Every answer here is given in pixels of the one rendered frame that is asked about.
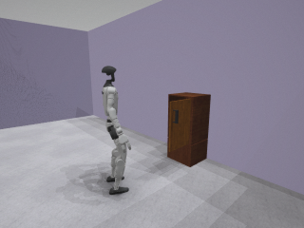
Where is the right robot shin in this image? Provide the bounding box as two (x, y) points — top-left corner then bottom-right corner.
(114, 159), (126, 190)

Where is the right robot hand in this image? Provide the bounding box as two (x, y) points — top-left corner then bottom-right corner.
(118, 134), (131, 153)

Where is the left robot shin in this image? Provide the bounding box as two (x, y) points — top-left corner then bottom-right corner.
(110, 156), (116, 178)

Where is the robot right forearm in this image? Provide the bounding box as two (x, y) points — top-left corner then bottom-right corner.
(109, 108), (124, 136)

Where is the right robot upper arm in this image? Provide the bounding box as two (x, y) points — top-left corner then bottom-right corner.
(106, 86), (116, 115)

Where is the cupboard door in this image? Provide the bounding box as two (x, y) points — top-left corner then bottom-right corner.
(168, 99), (191, 152)

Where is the handle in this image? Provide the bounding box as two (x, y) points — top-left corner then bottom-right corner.
(173, 109), (179, 124)

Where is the robot shin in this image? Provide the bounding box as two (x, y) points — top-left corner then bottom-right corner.
(114, 159), (126, 190)
(110, 156), (116, 178)

